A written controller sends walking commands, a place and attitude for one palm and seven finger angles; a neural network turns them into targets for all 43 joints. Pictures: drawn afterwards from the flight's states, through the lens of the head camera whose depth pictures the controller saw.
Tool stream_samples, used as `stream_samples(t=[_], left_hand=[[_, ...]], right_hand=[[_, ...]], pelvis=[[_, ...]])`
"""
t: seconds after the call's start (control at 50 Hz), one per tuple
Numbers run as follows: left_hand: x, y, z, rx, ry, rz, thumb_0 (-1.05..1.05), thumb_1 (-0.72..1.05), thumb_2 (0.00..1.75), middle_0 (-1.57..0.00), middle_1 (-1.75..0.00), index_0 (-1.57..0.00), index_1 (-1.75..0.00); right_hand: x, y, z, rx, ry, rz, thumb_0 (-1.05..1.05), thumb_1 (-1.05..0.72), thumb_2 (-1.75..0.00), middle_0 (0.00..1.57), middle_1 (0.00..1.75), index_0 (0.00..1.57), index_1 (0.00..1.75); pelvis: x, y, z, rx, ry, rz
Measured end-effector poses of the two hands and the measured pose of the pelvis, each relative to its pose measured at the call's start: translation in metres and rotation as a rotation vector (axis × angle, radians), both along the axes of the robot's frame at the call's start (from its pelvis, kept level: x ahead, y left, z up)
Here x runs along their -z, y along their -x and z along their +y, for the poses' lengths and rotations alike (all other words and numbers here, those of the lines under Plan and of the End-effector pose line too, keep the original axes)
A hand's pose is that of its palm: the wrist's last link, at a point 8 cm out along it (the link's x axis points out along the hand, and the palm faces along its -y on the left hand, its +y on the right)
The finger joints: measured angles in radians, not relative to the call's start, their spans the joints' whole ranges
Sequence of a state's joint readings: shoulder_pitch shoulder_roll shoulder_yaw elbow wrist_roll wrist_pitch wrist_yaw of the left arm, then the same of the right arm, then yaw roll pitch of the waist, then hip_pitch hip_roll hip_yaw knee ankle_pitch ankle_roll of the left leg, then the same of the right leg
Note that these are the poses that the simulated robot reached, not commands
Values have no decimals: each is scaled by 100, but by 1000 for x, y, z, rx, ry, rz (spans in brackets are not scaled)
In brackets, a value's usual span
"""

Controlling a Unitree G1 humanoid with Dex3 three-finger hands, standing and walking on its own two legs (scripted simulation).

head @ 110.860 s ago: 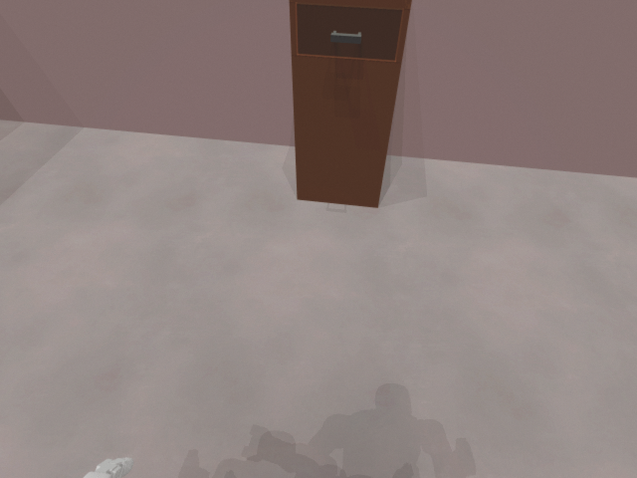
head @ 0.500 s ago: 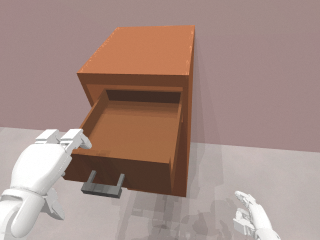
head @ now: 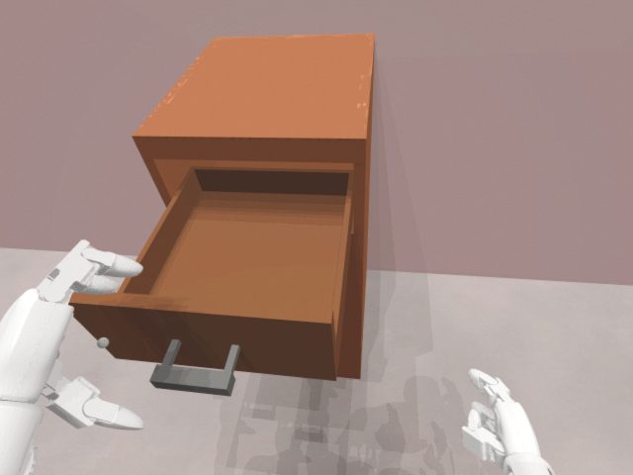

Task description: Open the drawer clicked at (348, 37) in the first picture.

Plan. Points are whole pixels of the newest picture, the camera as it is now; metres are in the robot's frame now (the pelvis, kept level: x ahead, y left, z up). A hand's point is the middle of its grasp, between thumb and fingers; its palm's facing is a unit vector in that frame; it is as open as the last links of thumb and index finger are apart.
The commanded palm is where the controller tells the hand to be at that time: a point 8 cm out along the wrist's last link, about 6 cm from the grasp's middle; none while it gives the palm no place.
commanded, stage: draw the hand back to the body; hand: left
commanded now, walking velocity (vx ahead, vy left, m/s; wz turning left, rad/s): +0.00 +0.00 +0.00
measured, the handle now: (198, 364) +0.24 +0.20 +0.01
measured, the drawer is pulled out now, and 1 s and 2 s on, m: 0.30 0.30 0.30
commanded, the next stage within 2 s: step back with the hand held close in 0.90 s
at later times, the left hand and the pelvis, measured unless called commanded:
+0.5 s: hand (100, 322) +0.20 +0.23 +0.18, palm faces +0.37 -0.83 -0.42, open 10.4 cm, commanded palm +0.15 +0.27 +0.20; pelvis +0.02 +0.00 +0.01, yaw +0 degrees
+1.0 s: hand (105, 334) +0.19 +0.21 +0.18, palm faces +0.40 -0.82 -0.41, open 7.5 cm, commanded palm +0.14 +0.26 +0.20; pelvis +0.01 -0.02 +0.01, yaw +0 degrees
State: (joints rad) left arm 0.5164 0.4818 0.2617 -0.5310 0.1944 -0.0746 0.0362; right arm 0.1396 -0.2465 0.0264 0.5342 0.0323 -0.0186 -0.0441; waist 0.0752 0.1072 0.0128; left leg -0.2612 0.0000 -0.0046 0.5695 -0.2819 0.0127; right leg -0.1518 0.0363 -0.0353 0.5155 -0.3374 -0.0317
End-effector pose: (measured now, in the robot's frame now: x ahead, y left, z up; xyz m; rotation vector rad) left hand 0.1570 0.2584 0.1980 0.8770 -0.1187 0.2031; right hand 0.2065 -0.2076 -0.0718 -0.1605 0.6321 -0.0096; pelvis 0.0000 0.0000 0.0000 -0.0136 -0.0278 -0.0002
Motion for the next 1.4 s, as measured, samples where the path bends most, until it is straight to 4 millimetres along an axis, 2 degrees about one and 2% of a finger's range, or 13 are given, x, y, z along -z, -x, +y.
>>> stream_samples(t=[0.06,0.16,0.24,0.32,0.42,0.54,0.7,0.84,1.02,1.14,1.3,1.4], left_hand=[[7,-3,8,-54,265,-107,0,-43,33,-31,-116,-31,-116],[6,-9,-1,-29,438,-218,0,-31,38,-30,-108,-29,-108],[-4,-13,-7,23,430,-240,0,-19,43,-29,-101,-28,-100],[-11,-15,-1,20,376,-221,0,-6,49,-28,-92,-27,-92],[-5,-12,7,-38,365,-174,0,11,56,-26,-81,-26,-81],[3,-1,6,-83,389,-147,0,32,65,-25,-68,-25,-67],[0,7,6,-116,389,-182,1,59,77,-23,-50,-23,-49],[0,8,-1,-108,400,-182,1,79,86,-21,-37,-21,-37],[0,9,-7,-103,389,-167,2,88,89,-21,-31,-21,-31],[-15,4,0,-63,286,-210,2,89,90,-21,-31,-21,-30],[12,1,1,2,310,-64,2,89,90,-21,-30,-21,-30],[6,12,9,54,280,-83,2,89,90,-21,-30,-21,-30]], right_hand=[[-2,10,3,28,5,-8,1,-91,-90,20,30,20,30],[-5,22,1,40,29,-11,1,-91,-90,20,30,20,30],[-4,22,-4,50,36,-10,1,-91,-90,20,30,21,30],[-1,19,-9,72,25,-3,1,-91,-90,20,30,21,30],[1,13,-12,86,12,7,1,-91,-90,20,30,20,30],[-1,7,-14,75,16,3,1,-91,-90,20,30,20,30],[-5,2,-15,54,14,-22,1,-91,-90,20,30,20,30],[-4,5,-17,50,3,-23,1,-91,-90,20,30,20,30],[1,15,-28,65,6,2,1,-91,-90,20,30,20,30],[5,26,-37,76,27,55,1,-91,-90,20,30,20,30],[3,52,-47,167,71,116,1,-91,-90,20,30,20,30],[-5,67,-40,185,106,120,1,-91,-90,20,30,20,30]], pelvis=[[-2,-4,-1,2,-7,-6],[-3,-15,-1,5,-10,-12],[-4,-19,0,6,-11,-11],[-5,-20,0,11,-11,-5],[-6,-20,-1,11,-11,3],[-7,-19,-4,2,-13,3],[-7,-15,-10,-9,-14,-12],[-7,-12,-15,-10,-16,-19],[-7,-10,-21,-7,-16,-21],[-6,-3,-21,-17,2,15],[-4,9,-7,6,1,49],[-3,21,1,9,1,53]])
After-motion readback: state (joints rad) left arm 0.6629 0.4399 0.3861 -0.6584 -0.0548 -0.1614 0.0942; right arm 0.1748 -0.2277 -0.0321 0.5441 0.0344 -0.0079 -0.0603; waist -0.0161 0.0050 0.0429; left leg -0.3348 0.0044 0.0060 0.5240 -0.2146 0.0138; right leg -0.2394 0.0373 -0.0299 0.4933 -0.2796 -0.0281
